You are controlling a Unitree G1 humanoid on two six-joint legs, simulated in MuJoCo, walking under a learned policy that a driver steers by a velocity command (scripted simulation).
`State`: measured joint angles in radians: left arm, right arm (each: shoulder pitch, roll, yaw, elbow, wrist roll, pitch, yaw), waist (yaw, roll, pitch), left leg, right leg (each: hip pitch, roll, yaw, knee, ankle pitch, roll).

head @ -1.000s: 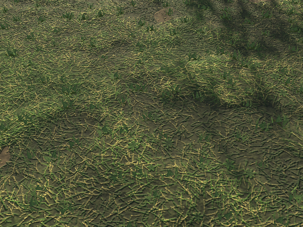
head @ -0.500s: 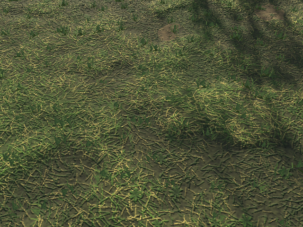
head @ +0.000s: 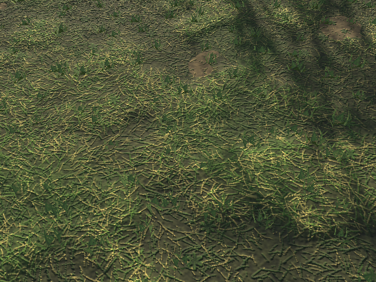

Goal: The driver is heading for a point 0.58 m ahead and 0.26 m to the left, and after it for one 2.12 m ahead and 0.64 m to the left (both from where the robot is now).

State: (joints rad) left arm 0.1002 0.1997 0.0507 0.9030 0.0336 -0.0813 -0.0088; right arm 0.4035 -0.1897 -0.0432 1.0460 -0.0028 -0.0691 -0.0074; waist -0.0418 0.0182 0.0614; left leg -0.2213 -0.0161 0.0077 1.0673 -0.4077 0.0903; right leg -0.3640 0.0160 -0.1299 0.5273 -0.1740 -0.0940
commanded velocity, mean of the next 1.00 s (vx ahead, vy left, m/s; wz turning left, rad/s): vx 0.47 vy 0.00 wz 0.52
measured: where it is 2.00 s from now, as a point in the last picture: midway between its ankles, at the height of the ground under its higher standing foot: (155, 257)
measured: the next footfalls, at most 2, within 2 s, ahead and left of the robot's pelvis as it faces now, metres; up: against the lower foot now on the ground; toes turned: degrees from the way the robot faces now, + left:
left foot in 0.46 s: +0.37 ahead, +0.12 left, +0.00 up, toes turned +20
right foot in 1.00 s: +0.72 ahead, +0.12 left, +0.00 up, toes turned +35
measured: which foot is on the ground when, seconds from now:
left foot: up 0.00-0.44, down 0.46-1.00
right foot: down 0.00-0.48, up 0.50-0.98, down 1.00-1.00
